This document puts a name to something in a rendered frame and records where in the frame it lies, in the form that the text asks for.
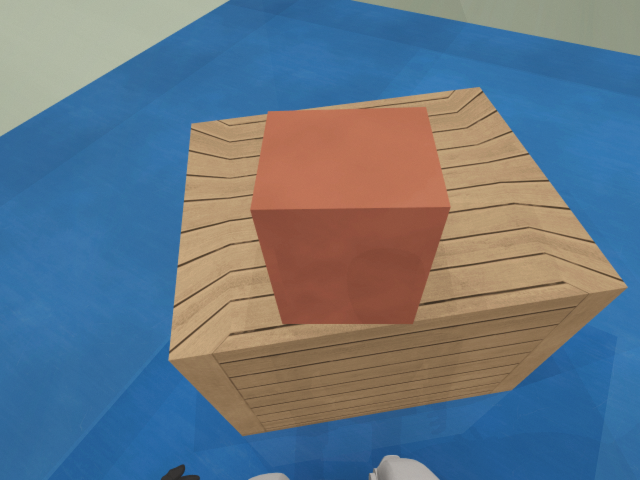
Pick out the pedestal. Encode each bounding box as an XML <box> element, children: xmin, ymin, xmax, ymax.
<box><xmin>168</xmin><ymin>87</ymin><xmax>628</xmax><ymax>436</ymax></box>

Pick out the robot right thigh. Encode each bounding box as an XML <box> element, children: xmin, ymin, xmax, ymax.
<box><xmin>369</xmin><ymin>458</ymin><xmax>440</xmax><ymax>480</ymax></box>

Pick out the right robot shin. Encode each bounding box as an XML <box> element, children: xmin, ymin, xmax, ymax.
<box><xmin>379</xmin><ymin>455</ymin><xmax>400</xmax><ymax>465</ymax></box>

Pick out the carton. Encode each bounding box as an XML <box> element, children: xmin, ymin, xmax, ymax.
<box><xmin>250</xmin><ymin>107</ymin><xmax>451</xmax><ymax>324</ymax></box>

